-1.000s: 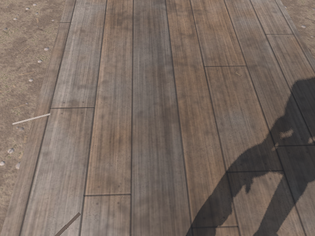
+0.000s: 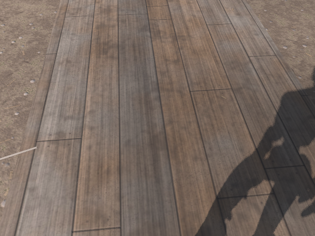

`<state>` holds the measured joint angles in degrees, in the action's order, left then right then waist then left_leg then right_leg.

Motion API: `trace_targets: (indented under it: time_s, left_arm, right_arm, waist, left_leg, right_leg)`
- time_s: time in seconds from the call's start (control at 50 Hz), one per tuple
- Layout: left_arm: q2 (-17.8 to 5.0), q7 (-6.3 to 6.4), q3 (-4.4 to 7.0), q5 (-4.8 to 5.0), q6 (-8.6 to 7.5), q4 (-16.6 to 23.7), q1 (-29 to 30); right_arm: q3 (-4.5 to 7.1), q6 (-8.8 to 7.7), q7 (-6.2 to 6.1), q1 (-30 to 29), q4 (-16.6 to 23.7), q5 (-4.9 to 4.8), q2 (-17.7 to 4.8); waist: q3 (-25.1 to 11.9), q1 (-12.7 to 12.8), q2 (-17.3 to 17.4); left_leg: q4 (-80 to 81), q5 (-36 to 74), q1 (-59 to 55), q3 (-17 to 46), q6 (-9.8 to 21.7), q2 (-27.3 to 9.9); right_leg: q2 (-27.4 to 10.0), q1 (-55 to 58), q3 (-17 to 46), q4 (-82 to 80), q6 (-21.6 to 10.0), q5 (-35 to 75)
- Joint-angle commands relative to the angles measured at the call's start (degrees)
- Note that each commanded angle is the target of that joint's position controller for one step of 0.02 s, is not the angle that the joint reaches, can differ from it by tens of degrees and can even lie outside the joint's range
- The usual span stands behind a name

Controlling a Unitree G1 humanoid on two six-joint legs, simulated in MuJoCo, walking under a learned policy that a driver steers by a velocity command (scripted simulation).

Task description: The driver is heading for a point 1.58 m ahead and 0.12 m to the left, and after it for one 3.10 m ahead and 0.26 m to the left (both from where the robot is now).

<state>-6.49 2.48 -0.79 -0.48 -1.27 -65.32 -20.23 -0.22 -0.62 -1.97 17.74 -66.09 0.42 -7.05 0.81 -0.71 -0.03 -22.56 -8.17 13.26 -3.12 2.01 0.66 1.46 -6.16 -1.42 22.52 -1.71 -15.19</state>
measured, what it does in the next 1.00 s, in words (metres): stands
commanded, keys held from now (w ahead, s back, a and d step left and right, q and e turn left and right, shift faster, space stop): no key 1.00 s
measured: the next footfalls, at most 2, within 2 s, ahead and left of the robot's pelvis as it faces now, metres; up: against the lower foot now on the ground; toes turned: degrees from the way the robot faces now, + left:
left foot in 1.34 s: +0.20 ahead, +0.12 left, +0.00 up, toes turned +4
right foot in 1.84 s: +0.55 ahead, -0.04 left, +0.00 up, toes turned -5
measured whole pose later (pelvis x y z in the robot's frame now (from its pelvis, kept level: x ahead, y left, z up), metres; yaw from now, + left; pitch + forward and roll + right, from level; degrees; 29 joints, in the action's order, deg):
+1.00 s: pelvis +0.03 -0.01 +0.00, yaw +0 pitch -1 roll +0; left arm -5.7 2.8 -1.1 -0.5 -1.7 -66.0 -21.4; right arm -0.2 -0.5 -2.4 18.1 -67.7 0.3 -6.3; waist 1.6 -0.5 -0.1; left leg -23.2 -11.0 11.0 -2.8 0.9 0.3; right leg 1.9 -3.2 -1.2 21.4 -2.5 -17.1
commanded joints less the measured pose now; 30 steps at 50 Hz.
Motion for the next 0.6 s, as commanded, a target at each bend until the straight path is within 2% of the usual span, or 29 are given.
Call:
trace_targets:
  time_s: [0.02,0.6]
  left_arm:
    - [-3.6,0.15,0.45,0.0,-0.19,0.1,-5.1]
    - [-3.0,0.4,0.23,-0.03,-0.34,-0.7,-6.4]
  right_arm:
    - [0.53,-0.18,-0.17,4.0,0.1,0.0,-3.9]
    - [0.51,-0.08,-0.49,4.6,-1.3,-0.06,-3.1]
  waist:
    - [4.2,0.0,-0.2]
    - [4.6,0.2,-0.3]
  left_leg:
    - [3.5,1.4,-3.2,7.1,0.7,-6.0]
    - [2.5,5.1,-4.4,6.6,0.6,-6.2]
  right_leg:
    - [-6.5,-6.9,6.2,-5.8,-1.7,3.7]
    - [-6.8,-4.5,5.9,-5.5,-1.7,7.9]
